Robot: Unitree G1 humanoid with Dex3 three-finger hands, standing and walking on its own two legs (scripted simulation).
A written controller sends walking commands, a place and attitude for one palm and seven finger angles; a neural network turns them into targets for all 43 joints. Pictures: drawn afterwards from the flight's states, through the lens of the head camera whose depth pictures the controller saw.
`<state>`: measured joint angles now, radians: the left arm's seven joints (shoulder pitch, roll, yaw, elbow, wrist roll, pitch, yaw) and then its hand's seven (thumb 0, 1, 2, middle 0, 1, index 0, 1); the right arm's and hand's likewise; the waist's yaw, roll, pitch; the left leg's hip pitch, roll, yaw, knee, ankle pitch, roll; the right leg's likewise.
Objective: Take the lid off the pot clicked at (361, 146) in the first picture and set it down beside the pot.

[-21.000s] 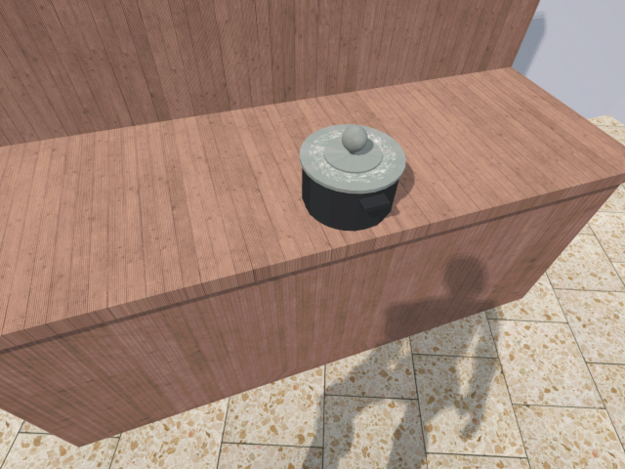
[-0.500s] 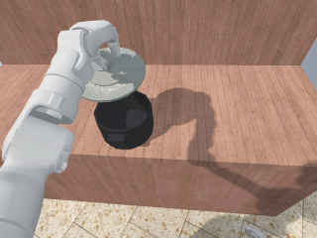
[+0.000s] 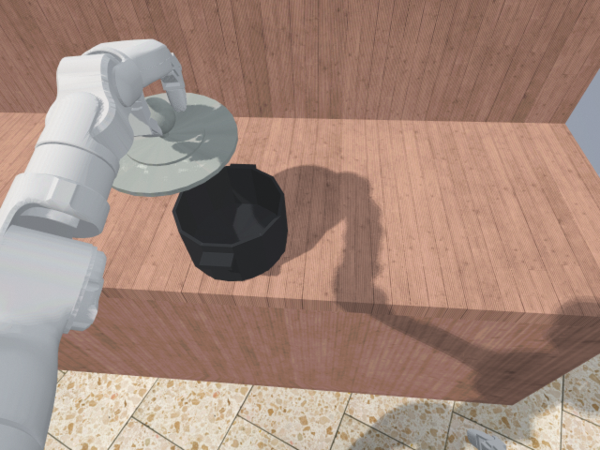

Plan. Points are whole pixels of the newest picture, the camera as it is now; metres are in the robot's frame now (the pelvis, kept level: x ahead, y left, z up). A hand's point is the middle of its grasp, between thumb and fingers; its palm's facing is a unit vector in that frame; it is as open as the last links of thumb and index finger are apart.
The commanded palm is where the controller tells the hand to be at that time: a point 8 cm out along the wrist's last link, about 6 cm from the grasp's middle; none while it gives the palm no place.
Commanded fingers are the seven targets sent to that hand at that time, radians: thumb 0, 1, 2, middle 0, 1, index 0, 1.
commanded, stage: move the lid sideways beside the pot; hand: left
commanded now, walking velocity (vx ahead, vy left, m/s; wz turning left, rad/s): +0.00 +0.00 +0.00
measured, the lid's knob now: (156, 116) +0.51 +0.18 +0.19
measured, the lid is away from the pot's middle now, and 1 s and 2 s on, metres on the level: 0.06 0.17 0.23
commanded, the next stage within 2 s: lower the lid onto the table in 1.68 s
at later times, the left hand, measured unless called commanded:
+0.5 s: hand (106, 108) +0.48 +0.22 +0.23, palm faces -0.26 -0.03 -0.97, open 7.7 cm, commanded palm +0.48 +0.22 +0.28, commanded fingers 0.00 0.65 0.97 -0.81 -1.05 -0.82 -1.07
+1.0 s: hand (67, 114) +0.48 +0.28 +0.22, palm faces -0.30 -0.03 -0.95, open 7.7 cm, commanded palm +0.49 +0.28 +0.28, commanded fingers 0.00 0.65 0.97 -0.81 -1.05 -0.82 -1.07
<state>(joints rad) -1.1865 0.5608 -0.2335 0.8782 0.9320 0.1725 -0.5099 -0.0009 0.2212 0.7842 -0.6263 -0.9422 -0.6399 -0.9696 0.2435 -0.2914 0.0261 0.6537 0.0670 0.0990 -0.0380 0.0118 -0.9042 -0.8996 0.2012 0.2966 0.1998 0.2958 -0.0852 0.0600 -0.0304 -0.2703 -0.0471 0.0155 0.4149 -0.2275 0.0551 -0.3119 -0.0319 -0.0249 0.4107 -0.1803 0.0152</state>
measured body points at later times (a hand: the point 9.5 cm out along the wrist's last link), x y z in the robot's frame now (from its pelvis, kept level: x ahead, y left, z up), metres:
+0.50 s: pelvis +0.01 +0.02 +0.00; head +0.04 +0.00 +0.45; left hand +0.49 +0.22 +0.28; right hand +0.10 -0.24 -0.13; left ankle -0.01 +0.09 -0.74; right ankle +0.01 -0.13 -0.74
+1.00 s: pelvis +0.01 +0.02 +0.00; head +0.06 +0.01 +0.45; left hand +0.50 +0.28 +0.27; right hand +0.07 -0.26 -0.13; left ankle -0.01 +0.09 -0.74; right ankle +0.01 -0.13 -0.74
